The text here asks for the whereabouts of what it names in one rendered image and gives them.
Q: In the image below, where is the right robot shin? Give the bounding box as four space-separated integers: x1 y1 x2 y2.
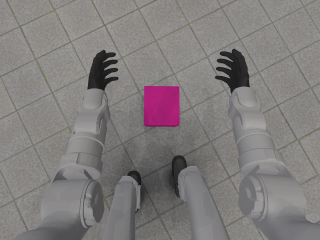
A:
177 166 206 189

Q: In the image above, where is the robot right hand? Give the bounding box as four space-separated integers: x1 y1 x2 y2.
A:
215 49 250 94

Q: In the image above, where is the left robot upper arm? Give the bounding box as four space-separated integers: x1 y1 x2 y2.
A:
12 179 105 240

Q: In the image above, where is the right robot forearm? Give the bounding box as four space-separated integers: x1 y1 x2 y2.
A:
227 86 307 212

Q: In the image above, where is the left robot forearm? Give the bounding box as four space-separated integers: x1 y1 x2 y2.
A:
40 88 111 221

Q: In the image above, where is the right robot upper arm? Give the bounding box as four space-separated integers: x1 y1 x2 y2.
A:
238 173 320 240

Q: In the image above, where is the right robot thigh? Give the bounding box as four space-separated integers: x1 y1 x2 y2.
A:
178 171 230 240

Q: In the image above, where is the carton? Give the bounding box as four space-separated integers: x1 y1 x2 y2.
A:
144 86 180 127

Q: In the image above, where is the robot left hand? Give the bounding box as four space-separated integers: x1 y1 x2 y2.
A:
87 50 119 91

